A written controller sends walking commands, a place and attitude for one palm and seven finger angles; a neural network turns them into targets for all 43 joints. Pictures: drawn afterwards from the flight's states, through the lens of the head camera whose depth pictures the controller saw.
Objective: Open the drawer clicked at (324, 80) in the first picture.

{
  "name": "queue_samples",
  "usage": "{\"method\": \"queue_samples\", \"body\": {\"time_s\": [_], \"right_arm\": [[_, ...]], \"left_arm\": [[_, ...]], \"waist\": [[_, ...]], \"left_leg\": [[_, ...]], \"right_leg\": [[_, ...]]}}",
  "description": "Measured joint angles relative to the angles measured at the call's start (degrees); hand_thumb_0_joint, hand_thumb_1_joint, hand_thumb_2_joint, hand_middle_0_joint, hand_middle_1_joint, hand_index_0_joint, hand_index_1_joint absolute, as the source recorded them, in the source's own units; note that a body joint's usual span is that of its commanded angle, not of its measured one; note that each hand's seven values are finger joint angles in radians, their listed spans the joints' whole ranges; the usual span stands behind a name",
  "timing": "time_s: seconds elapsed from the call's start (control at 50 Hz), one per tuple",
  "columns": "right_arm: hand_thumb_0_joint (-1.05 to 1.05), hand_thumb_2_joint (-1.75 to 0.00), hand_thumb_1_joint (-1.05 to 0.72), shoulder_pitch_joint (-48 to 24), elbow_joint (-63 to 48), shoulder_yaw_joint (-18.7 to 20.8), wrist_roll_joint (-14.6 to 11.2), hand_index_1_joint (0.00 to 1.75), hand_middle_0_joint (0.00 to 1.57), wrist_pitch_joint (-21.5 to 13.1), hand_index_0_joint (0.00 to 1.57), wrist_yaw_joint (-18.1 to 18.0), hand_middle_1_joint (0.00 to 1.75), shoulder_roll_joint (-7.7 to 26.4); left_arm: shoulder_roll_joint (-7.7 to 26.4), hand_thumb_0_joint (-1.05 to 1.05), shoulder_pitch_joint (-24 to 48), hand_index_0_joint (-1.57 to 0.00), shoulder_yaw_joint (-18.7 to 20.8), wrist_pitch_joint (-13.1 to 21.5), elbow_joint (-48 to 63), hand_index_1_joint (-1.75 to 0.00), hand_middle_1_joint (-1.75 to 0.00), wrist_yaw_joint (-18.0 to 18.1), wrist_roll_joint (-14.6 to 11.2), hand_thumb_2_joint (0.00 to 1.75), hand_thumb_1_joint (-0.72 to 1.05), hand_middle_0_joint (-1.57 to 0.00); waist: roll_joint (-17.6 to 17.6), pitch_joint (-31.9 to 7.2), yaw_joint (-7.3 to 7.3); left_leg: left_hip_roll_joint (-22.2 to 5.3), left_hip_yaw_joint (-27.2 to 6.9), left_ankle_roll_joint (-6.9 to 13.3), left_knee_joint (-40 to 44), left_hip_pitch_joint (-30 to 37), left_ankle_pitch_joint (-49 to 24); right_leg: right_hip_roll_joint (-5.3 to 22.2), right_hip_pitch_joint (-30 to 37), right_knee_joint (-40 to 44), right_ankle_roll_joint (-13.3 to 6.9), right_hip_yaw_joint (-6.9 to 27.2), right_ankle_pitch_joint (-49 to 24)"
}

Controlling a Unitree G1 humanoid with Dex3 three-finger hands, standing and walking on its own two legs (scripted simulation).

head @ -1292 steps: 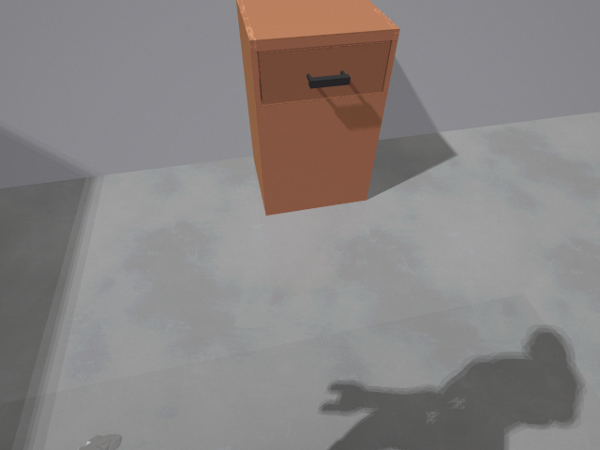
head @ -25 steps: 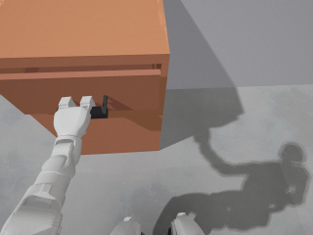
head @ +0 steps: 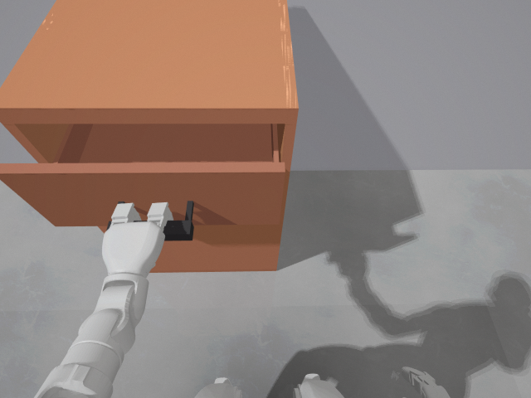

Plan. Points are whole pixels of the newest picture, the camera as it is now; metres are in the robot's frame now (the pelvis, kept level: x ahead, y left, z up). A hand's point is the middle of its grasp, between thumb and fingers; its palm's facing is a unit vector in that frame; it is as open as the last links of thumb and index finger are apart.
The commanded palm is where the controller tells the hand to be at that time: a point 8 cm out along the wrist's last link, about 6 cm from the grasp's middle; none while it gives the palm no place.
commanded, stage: pull the drawer open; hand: left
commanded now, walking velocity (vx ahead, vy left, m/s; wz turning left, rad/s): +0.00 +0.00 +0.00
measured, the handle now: (153, 218) +0.41 +0.21 -0.04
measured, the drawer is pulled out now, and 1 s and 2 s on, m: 0.10 0.22 0.30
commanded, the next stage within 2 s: open the thumb to release the handle in 1.74 s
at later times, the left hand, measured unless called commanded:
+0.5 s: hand (141, 291) +0.29 +0.21 -0.06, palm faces -0.03 -0.06 -1.00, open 6.2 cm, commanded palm +0.25 +0.21 -0.01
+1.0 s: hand (134, 333) +0.22 +0.21 -0.06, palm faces -0.04 -0.07 -1.00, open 6.2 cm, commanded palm +0.18 +0.21 -0.01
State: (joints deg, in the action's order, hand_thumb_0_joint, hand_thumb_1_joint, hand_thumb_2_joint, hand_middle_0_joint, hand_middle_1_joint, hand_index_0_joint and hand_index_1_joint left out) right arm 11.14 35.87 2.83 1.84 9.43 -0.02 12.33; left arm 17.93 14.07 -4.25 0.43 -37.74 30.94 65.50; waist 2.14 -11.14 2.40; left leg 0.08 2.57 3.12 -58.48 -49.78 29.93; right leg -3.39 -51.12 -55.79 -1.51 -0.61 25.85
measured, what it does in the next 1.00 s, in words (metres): stands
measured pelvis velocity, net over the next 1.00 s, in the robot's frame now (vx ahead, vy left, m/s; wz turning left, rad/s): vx -0.01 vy -0.02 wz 0.01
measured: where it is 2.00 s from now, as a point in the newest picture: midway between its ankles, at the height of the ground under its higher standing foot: outside the picture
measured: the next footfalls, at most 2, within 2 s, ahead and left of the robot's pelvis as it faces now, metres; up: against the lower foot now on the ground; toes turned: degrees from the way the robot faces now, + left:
none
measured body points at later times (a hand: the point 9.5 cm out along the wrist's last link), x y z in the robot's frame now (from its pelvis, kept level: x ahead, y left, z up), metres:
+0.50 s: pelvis -0.01 -0.01 +0.00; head +0.06 -0.01 +0.44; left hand +0.28 +0.21 +0.00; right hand +0.12 -0.26 -0.13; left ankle -0.03 +0.08 -0.67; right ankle +0.00 -0.11 -0.67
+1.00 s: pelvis -0.01 -0.02 -0.01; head +0.06 -0.03 +0.44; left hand +0.22 +0.21 +0.00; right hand +0.17 -0.25 -0.12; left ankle -0.03 +0.08 -0.67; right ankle +0.00 -0.11 -0.67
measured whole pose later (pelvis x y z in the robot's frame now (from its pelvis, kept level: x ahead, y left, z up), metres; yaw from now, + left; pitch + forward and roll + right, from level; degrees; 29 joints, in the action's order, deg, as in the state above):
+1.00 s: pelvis -0.01 -0.02 -0.01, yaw +0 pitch +18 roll +0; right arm 8.1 32.7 1.6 2.3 5.9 0.5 12.4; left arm 17.1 -13.7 -4.3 1.2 -15.6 33.2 65.3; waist 1.7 -11.1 0.1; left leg 0.1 2.9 1.8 -60.9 -47.9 31.0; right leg -3.4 -50.5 -60.4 -3.0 -0.5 27.9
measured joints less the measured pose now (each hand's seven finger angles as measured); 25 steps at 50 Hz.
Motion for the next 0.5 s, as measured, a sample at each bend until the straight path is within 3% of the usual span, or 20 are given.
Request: {"method": "queue_samples", "body": {"time_s": [0.5], "right_arm": [[0.0,-0.9,-0.9,0.1,-0.49,-0.1,-0.03,0.3,0.2,-2.03,0.2,-0.2,0.3,0.43]], "left_arm": [[-0.85,0.02,-12.12,-0.35,-0.56,-0.94,9.56,-1.29,-1.32,1.15,-0.36,0.77,0.66,-0.26]], "waist": [[0.05,0.18,-0.74]], "left_leg": [[0.09,0.26,-0.51,-0.83,1.16,-0.29]], "right_leg": [[0.1,0.61,-1.87,-0.6,0.18,0.18]]}}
